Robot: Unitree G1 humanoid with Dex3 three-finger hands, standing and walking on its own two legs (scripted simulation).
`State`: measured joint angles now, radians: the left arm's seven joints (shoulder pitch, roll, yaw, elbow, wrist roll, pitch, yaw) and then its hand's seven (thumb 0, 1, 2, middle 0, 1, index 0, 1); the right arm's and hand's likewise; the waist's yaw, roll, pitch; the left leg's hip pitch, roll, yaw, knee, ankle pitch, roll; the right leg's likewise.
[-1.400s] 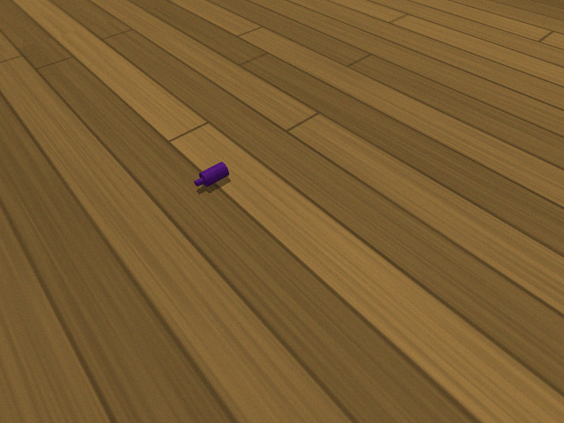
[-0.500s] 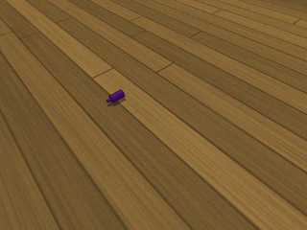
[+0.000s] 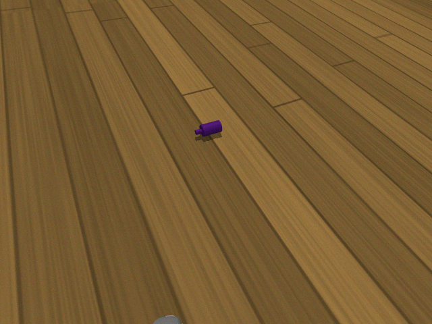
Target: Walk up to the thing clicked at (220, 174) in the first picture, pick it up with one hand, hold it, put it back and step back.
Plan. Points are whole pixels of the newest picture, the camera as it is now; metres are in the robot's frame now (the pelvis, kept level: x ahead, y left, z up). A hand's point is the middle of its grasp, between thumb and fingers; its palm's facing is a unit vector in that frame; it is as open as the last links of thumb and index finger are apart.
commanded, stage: walk up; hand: left
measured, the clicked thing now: (207, 129) +1.33 +0.07 -0.73
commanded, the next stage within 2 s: none
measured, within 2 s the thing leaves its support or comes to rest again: neither
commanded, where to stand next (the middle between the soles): +1.11 -0.35 m, yaw +29 degrees
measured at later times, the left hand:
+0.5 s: hand (120, 246) +0.30 +0.24 -0.14, palm faces +0.17 -0.92 -0.35, open 7.4 cm
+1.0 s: hand (162, 206) +0.43 +0.17 -0.18, palm faces +0.25 -0.93 -0.28, open 7.4 cm
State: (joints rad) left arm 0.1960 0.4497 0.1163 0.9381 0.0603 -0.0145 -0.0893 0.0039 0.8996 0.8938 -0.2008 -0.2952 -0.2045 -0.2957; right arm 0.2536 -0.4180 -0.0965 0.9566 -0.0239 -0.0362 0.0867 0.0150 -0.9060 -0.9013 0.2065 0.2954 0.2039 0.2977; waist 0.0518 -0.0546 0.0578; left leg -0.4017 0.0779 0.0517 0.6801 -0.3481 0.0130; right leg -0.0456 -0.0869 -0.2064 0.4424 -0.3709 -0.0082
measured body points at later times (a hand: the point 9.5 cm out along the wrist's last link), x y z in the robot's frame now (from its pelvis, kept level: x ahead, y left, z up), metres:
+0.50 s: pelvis +0.24 -0.06 -0.03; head +0.26 -0.05 +0.42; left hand +0.29 +0.29 -0.12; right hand +0.32 -0.38 -0.13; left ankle +0.09 +0.13 -0.72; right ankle +0.37 -0.18 -0.74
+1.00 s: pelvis +0.48 -0.09 -0.02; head +0.49 -0.05 +0.42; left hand +0.42 +0.22 -0.16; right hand +0.66 -0.39 -0.09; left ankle +0.50 +0.03 -0.73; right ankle +0.46 -0.21 -0.67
